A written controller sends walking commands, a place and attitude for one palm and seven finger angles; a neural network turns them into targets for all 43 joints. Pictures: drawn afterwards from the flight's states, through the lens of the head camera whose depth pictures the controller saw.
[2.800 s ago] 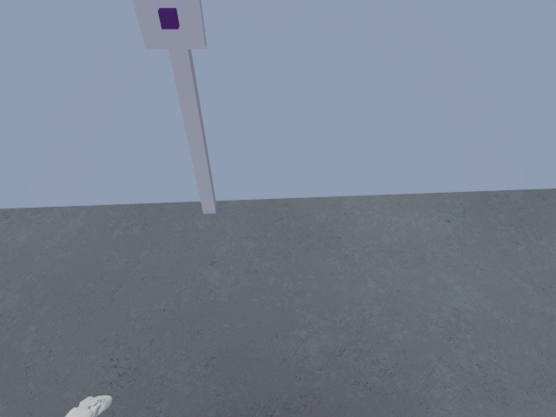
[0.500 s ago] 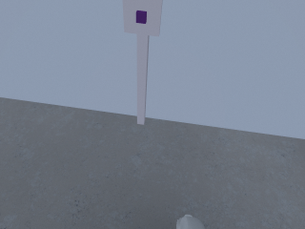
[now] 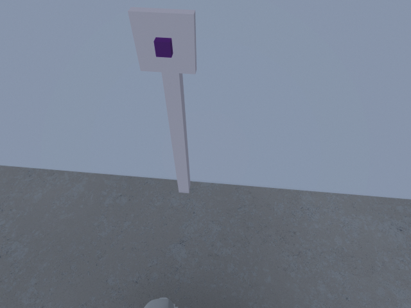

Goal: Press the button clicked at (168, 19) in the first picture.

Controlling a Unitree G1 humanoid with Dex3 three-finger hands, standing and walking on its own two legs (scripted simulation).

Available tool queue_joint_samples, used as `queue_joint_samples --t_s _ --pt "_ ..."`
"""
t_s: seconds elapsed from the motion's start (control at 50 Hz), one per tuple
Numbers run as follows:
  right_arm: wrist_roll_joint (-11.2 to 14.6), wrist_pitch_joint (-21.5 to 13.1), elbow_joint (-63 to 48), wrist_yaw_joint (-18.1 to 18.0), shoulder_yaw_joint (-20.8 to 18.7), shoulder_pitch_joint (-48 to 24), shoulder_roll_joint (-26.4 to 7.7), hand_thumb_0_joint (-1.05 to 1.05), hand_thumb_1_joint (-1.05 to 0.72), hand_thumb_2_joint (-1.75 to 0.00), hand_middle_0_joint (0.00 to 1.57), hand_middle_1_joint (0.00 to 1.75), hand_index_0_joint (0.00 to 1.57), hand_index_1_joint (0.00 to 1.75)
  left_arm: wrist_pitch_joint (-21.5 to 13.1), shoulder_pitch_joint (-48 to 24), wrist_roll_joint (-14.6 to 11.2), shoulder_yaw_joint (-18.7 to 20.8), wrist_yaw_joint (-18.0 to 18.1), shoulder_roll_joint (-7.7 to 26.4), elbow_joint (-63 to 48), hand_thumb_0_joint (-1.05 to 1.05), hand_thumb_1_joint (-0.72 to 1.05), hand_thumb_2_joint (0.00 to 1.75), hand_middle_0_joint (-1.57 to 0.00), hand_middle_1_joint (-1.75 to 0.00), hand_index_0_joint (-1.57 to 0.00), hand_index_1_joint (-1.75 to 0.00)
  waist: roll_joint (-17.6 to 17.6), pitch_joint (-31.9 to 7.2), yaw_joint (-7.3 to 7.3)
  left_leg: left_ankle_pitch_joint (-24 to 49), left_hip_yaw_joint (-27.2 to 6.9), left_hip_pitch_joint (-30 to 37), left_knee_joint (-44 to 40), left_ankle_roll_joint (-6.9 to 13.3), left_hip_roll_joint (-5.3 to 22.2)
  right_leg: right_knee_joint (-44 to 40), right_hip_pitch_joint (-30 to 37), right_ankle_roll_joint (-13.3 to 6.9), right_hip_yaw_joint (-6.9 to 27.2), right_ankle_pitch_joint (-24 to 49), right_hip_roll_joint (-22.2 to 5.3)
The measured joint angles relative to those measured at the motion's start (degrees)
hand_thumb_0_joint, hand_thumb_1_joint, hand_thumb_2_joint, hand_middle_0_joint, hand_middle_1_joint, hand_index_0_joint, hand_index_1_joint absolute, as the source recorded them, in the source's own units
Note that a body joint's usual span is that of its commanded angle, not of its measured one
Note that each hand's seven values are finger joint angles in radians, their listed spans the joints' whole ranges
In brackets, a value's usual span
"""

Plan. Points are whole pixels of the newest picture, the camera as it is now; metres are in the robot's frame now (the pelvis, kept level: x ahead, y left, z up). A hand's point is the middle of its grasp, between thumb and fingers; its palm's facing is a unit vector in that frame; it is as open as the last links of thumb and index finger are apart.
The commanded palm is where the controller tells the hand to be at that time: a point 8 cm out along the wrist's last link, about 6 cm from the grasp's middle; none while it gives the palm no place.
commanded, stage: take the last steps up to it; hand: left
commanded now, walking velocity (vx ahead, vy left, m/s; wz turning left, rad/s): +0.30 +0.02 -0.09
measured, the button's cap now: (163, 47) +0.77 +0.17 +0.12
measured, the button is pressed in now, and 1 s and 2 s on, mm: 0 0 0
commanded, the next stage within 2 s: come to a stop and stand still in 0.58 s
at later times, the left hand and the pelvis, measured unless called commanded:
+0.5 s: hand (124, 283) +0.20 +0.21 -0.17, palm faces -0.08 -0.98 -0.16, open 7.4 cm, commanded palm none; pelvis +0.15 +0.03 +0.01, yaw -5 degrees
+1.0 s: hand (141, 238) +0.31 +0.19 -0.18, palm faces +0.00 -0.98 -0.20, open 7.2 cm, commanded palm none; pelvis +0.26 +0.02 -0.01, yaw -4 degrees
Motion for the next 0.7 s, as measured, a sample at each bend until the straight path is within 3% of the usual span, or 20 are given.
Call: queue_joint_samples --t_s 0.12,0.14,0.22,0.26,0.32,0.4,0.5,0.6,0.62,0.7 --pt "0.0 -0.7 0.6 1.1 0.3 0.3 0.7 0.0 -0.93 -0.9 0.2 0.3 0.2 0.3 0.6 4.0 0.0 0.2 -1.1 -0.5 1.4 0.0 0.91 0.9 -0.2 -0.3 -0.2 -0.3 -1.2 -2.6 2.08 1.4 2.6 8.3 -15.8 0.1 -1.2 1.3 2.6 1.8 1.4 -3.5 0.0" --pt "0.0 -1.1 0.9 1.0 0.2 0.7 1.0 0.0 -0.93 -0.9 0.2 0.3 0.2 0.3 0.8 4.7 -0.1 0.3 -1.2 -0.4 1.7 0.0 0.91 0.9 -0.2 -0.3 -0.2 -0.3 -2.0 -2.8 2.13 3.2 3.1 9.6 -17.4 1.2 -1.8 2.8 2.6 2.3 1.7 -4.7 -0.5" --pt "-0.5 -2.1 0.6 0.5 0.0 3.0 1.3 -0.01 -0.94 -0.9 0.2 0.3 0.2 0.3 2.2 6.1 0.3 0.7 -1.4 -0.5 2.8 0.0 0.91 0.9 -0.2 -0.3 -0.2 -0.3 -3.4 -3.3 1.52 1.9 5.8 13.5 -19.3 4.2 -3.0 19.9 -3.0 2.1 2.7 -14.0 -2.2" --pt "-0.5 -2.4 0.9 0.2 0.2 5.0 1.2 -0.01 -0.95 -0.9 0.2 0.3 0.2 0.3 2.3 5.6 0.7 0.9 -1.8 -0.4 2.8 0.0 0.91 0.9 -0.2 -0.3 -0.2 -0.3 -3.2 -3.1 0.73 2.6 6.1 15.9 -22.7 4.4 -3.4 28.3 -6.9 2.4 2.5 -12.5 -3.1" --pt "-0.3 -2.6 2.4 0.0 0.5 8.0 1.6 -0.01 -0.94 -0.9 0.2 0.3 0.2 0.3 1.9 4.2 0.7 1.2 -2.1 0.3 2.0 0.0 0.91 0.9 -0.2 -0.3 -0.2 -0.3 -3.4 -2.3 0.41 4.0 6.6 19.4 -27.7 4.5 -4.1 33.7 -11.5 3.3 2.9 -7.6 -5.1" --pt "-0.1 -2.7 4.9 -0.3 0.9 12.0 2.8 0.0 -0.93 -0.9 0.2 0.3 0.2 0.3 2.1 2.0 0.6 1.6 -2.1 1.0 1.0 0.0 0.91 0.9 -0.2 -0.3 -0.2 -0.3 -3.6 -1.5 0.14 4.1 7.5 23.1 -31.9 4.2 -4.7 33.2 -15.0 4.6 3.3 -3.4 -7.2" --pt "-0.5 -2.5 7.3 -0.3 0.9 15.5 4.1 0.0 -0.92 -0.9 0.2 0.3 0.2 0.3 2.5 -1.6 0.4 1.4 -2.1 1.1 0.5 0.0 0.91 0.9 -0.19 -0.3 -0.2 -0.3 -2.8 0.1 -1.55 1.7 8.5 26.6 -33.0 2.9 -4.4 21.7 -14.1 4.6 1.3 -3.3 -8.0" --pt "-0.4 -1.8 9.0 -0.1 0.7 18.1 4.5 0.0 -0.91 -0.9 0.2 0.3 0.2 0.3 1.0 -5.0 0.4 0.9 -2.1 0.6 -0.7 0.0 0.91 0.9 -0.19 -0.3 -0.2 -0.3 -1.3 1.3 -3.34 -5.1 8.9 27.7 -26.4 0.5 -2.7 7.7 -8.1 2.8 -1.6 -1.1 -5.7" --pt "-0.1 -1.6 9.4 0.1 0.7 18.6 4.6 0.0 -0.91 -0.9 0.2 0.3 0.2 0.3 0.1 -5.5 0.5 0.8 -2.0 0.6 -1.1 0.0 0.91 0.9 -0.19 -0.3 -0.2 -0.3 -1.2 1.3 -3.19 -7.3 8.6 26.2 -21.6 0.4 -2.0 6.6 -7.1 2.0 -2.0 2.2 -5.4" --pt "0.6 0.2 9.7 0.3 0.4 15.8 3.9 0.0 -0.91 -0.9 0.2 0.3 0.2 0.3 -1.9 -6.1 -0.1 0.4 -1.2 -1.0 -1.6 0.0 0.91 0.9 -0.2 -0.3 -0.2 -0.3 0.3 1.5 -2.53 -10.2 2.3 13.2 8.9 1.9 -1.7 9.6 -4.5 0.6 -3.9 -3.8 -4.6"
